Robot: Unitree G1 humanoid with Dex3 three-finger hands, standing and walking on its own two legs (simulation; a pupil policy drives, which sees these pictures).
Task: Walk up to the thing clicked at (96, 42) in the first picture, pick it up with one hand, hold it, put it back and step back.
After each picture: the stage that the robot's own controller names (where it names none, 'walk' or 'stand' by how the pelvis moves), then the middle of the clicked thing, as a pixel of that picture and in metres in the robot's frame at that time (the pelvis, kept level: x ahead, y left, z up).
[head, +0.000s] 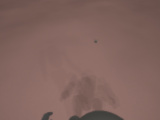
stand; (96, 40) +1.94 -0.13 -0.72
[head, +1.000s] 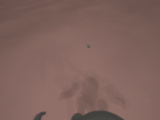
walk; (88, 45) +1.79 +0.19 -0.70
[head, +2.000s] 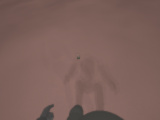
walk; (78, 56) +1.20 +0.31 -0.71
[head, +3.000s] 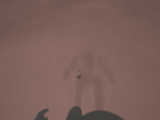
walk; (78, 75) +0.76 +0.21 -0.71
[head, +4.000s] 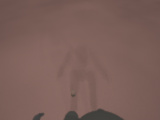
walk; (73, 93) +0.45 +0.18 -0.71
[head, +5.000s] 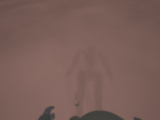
stand; (76, 102) +0.36 +0.19 -0.72
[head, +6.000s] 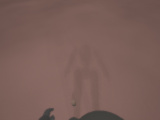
stand; (73, 102) +0.34 +0.21 -0.73
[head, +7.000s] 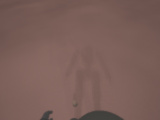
stand; (74, 103) +0.35 +0.20 -0.73
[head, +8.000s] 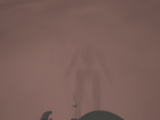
stand; (74, 103) +0.34 +0.20 -0.73
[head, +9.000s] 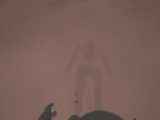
go down; (75, 99) +0.35 +0.19 -0.72
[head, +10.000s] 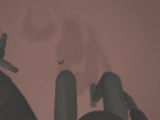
go down; (60, 59) +0.44 +0.22 -0.30
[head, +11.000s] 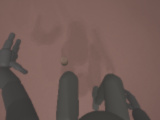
close in; (64, 61) +0.44 +0.21 -0.30
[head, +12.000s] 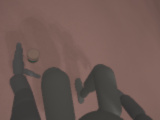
close in; (33, 56) +0.43 +0.26 -0.22
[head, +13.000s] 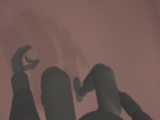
close; (31, 56) +0.41 +0.26 -0.22
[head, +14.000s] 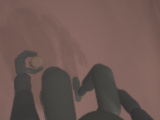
lift; (36, 62) +0.37 +0.23 -0.23
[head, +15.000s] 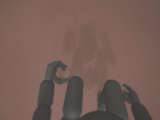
lift; (64, 75) +0.30 +0.20 -0.05
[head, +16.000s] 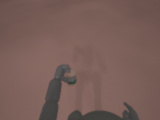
hold; (71, 77) +0.32 +0.15 +0.02
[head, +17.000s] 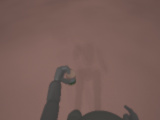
hold; (71, 78) +0.32 +0.15 +0.00
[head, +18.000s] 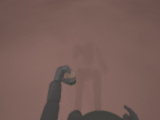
hold; (71, 78) +0.32 +0.15 +0.00
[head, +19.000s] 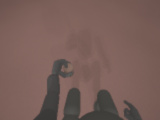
crouch; (68, 70) +0.37 +0.16 -0.07
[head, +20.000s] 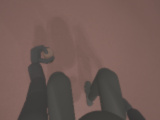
lower; (48, 56) +0.44 +0.22 -0.18
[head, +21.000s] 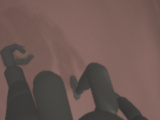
lower; (23, 57) +0.42 +0.26 -0.23
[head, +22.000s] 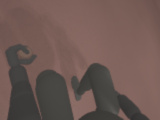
lower; (26, 56) +0.42 +0.26 -0.23
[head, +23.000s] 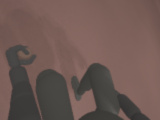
lower; (26, 57) +0.42 +0.26 -0.23
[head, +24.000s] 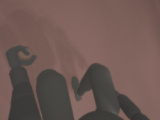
lower; (26, 57) +0.41 +0.27 -0.23
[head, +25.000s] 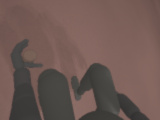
open; (28, 58) +0.40 +0.25 -0.23
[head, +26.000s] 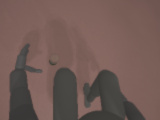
stand; (53, 59) +0.41 +0.23 -0.26
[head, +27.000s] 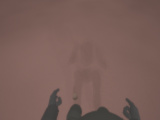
stand; (74, 96) +0.35 +0.16 -0.63
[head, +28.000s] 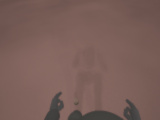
stand; (76, 101) +0.36 +0.16 -0.67
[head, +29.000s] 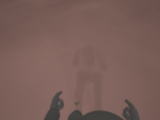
stand; (76, 101) +0.35 +0.16 -0.67
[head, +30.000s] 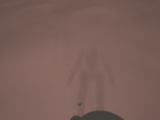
stand; (79, 102) +0.38 +0.15 -0.72
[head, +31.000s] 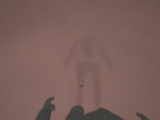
walk; (81, 84) +0.47 +0.13 -0.70
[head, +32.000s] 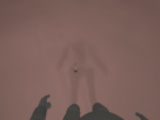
walk; (75, 69) +0.73 +0.18 -0.70
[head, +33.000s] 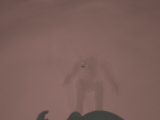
stand; (83, 64) +1.00 +0.18 -0.70
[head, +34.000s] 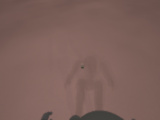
stand; (82, 65) +1.00 +0.17 -0.72
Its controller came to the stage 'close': yes
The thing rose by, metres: 0.71
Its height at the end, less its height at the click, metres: +0.00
